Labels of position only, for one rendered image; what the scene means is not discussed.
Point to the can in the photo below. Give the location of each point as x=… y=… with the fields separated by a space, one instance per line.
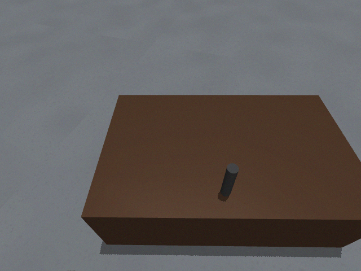
x=229 y=179

